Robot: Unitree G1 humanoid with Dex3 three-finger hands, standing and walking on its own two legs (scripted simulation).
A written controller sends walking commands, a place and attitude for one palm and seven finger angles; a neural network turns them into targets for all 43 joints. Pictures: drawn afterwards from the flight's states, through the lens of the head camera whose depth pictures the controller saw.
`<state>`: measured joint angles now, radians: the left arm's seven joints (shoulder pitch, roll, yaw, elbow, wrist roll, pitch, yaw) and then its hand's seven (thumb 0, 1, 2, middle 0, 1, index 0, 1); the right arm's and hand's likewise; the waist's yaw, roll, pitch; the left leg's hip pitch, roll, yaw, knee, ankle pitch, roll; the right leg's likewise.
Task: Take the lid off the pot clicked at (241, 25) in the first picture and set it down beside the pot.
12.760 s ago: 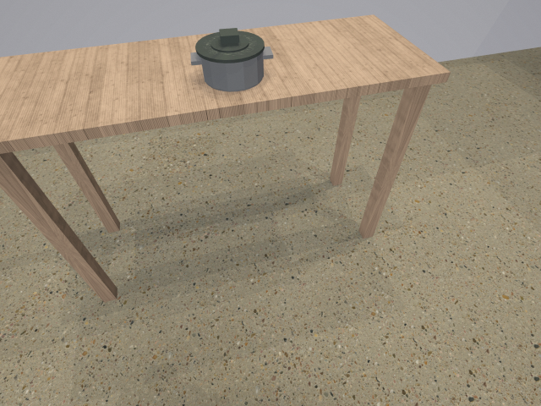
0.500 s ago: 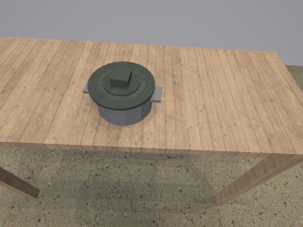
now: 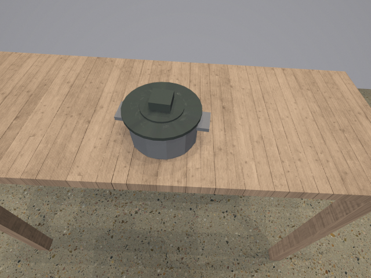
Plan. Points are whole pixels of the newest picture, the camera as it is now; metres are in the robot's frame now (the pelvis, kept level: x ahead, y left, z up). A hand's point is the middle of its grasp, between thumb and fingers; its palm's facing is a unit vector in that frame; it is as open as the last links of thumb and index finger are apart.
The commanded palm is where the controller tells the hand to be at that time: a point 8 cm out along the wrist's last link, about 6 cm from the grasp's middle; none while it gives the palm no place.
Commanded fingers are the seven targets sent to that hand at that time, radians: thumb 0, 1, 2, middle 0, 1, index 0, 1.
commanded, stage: come to a stop and stand still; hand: left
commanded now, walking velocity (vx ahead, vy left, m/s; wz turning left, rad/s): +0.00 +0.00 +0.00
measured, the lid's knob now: (161, 99) +0.44 +0.08 +0.15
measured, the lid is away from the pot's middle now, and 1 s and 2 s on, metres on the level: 0.00 0.00 0.00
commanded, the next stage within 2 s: look again from close up in 1.16 s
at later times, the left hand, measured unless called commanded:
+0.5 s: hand out of the picture +0.06 +0.20 -0.18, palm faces +0.04 -0.98 -0.20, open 7.4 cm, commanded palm none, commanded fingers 0.00 0.90 0.90 -0.20 -0.30 -0.20 -0.30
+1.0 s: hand out of the picture +0.02 +0.16 -0.17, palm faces +0.04 -0.99 -0.16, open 7.4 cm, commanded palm none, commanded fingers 0.00 0.90 0.90 -0.20 -0.30 -0.20 -0.30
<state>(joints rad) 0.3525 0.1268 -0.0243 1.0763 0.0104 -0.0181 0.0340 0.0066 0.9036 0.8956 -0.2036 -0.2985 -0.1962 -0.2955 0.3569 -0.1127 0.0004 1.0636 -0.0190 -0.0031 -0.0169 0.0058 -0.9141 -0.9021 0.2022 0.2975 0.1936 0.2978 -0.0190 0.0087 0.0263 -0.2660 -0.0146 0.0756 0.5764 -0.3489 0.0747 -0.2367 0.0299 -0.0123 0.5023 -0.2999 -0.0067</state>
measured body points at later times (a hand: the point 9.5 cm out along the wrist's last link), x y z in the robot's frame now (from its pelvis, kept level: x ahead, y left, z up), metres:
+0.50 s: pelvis +0.04 +0.03 +0.00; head +0.07 +0.04 +0.45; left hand +0.06 +0.25 -0.16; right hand +0.05 -0.20 -0.15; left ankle -0.03 +0.06 -0.73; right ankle -0.02 -0.12 -0.73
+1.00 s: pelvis +0.03 +0.00 +0.01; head +0.06 +0.02 +0.45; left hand +0.02 +0.22 -0.16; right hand +0.03 -0.22 -0.15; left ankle -0.03 +0.06 -0.73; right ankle -0.02 -0.13 -0.73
